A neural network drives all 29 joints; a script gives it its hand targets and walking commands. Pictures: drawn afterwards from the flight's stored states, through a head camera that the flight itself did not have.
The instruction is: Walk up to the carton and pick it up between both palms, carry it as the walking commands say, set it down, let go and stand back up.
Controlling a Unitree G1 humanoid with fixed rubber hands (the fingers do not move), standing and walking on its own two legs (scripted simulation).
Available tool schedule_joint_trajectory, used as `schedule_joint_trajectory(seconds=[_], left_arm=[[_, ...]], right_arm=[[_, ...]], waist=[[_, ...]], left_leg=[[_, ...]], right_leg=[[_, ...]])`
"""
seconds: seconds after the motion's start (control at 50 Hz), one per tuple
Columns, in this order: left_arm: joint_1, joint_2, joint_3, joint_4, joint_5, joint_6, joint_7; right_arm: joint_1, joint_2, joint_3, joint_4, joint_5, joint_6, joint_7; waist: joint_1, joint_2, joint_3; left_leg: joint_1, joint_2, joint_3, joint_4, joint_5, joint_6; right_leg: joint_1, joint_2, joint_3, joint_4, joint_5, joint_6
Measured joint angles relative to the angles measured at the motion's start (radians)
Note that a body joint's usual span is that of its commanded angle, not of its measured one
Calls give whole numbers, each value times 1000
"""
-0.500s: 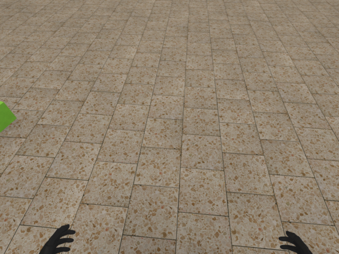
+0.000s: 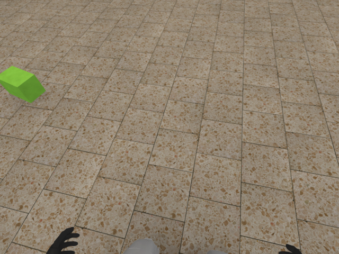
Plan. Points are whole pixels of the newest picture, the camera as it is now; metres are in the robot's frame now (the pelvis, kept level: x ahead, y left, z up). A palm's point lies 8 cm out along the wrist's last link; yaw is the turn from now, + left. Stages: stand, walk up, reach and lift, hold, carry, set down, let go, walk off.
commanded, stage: walk up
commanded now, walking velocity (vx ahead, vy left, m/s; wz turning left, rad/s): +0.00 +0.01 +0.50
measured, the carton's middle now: (21, 84) +1.35 +1.35 -0.68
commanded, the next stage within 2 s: none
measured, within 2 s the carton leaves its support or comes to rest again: neither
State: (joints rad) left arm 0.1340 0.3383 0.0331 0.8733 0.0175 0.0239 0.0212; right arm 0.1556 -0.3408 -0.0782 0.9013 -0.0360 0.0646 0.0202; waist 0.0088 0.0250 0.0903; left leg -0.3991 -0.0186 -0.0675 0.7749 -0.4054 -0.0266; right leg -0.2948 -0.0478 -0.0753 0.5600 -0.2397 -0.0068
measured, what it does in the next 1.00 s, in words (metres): steps to the left, turning left: left foot, then right foot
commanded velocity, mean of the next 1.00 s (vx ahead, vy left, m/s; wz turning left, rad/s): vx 0.33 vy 0.13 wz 0.49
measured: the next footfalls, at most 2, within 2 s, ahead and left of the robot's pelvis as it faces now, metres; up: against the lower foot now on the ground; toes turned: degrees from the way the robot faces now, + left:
left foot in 0.26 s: +0.00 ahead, +0.14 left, +0.00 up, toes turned +16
right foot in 0.62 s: +0.13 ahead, -0.07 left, +0.00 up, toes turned +15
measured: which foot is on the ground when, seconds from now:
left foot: up 0.00-0.24, down 0.26-0.62, up 0.64-1.00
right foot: down 0.00-0.26, up 0.28-0.60, down 0.62-1.00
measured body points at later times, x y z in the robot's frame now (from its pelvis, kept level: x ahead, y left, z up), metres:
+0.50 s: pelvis +0.00 +0.04 +0.01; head +0.02 +0.06 +0.46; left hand +0.01 +0.34 -0.12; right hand +0.15 -0.20 -0.12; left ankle -0.04 +0.13 -0.73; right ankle +0.04 -0.10 -0.68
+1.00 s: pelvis +0.13 +0.16 -0.01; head +0.18 +0.18 +0.44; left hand -0.10 +0.33 -0.13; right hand +0.43 +0.08 -0.13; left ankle +0.17 +0.34 -0.72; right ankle +0.09 -0.08 -0.73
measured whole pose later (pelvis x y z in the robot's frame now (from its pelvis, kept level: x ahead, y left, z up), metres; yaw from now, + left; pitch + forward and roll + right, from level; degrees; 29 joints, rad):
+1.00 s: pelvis +0.13 +0.16 -0.01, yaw +31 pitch +2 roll +1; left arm 0.51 0.25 0.08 1.01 0.02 -0.05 0.01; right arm -0.01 -0.26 -0.05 0.85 -0.03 0.01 0.11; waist 0.12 0.01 0.07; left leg -0.51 0.06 0.10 0.59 -0.19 0.01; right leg 0.06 -0.26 -0.26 0.39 -0.41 0.16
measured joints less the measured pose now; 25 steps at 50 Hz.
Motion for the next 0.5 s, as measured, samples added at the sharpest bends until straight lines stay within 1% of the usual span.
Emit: schedule_joint_trajectory(seconds=[0.02,0.04,0.06,0.1,0.18,0.22,0.26,0.28,0.32,0.34,0.38,0.44,0.5], left_arm=[[11,-9,0,4,5,3,-1],[21,-19,1,9,10,4,-2],[30,-28,2,17,10,5,0],[43,-42,5,30,10,7,4],[62,-57,18,32,14,3,1],[71,-54,27,28,14,2,-2],[85,-45,33,24,12,3,-7],[87,-36,35,21,11,4,-10],[80,-27,39,14,11,19,-8],[77,-28,37,15,10,23,-7],[71,-30,31,22,9,26,-14],[57,-34,28,27,12,10,-28],[31,-40,29,21,13,-9,-36]], right_arm=[[-6,6,0,-3,-3,3,0],[-12,12,-1,-6,-1,5,3],[-18,18,1,-9,3,7,6],[-29,31,6,-17,13,10,12],[-50,57,14,-32,28,14,22],[-62,66,16,-40,33,12,26],[-68,67,15,-46,33,2,26],[-69,70,13,-45,31,-6,24],[-52,71,10,-46,23,-18,22],[-38,68,7,-45,19,-15,26],[-14,63,2,-37,16,-8,35],[22,67,2,-16,13,-23,32],[72,73,9,7,12,-48,27]], waist=[[4,1,5],[8,2,9],[9,2,12],[8,-5,15],[13,-29,21],[17,-43,23],[19,-54,19],[20,-68,23],[21,-79,27],[16,-74,19],[4,-59,-5],[-12,-42,-43],[-26,-30,-68]], left_leg=[[-31,-1,18,99,-37,-2],[-51,4,35,173,-47,-4],[-60,11,52,215,-46,-10],[-52,26,82,213,-48,-20],[17,40,119,50,-53,-13],[62,39,132,-49,-32,-6],[123,33,138,-187,43,8],[124,21,136,-210,126,29],[109,6,118,-186,133,55],[108,3,104,-188,123,64],[117,-1,83,-218,120,73],[148,-9,61,-299,158,80],[183,-16,35,-364,180,81]], right_leg=[[5,-9,-12,-4,-7,-2],[14,-17,-23,-15,-9,-2],[23,-24,-35,-29,-6,-1],[35,-42,-60,-46,1,3],[30,-82,-108,-38,0,16],[19,-102,-129,-16,-9,26],[-6,-124,-146,35,-30,42],[-25,-135,-137,82,-67,47],[-81,-112,-64,232,-216,55],[-108,-99,-45,311,-242,61],[-147,-85,-33,403,-218,76],[-163,-69,-25,389,-167,84],[-146,-51,-16,300,-143,78]])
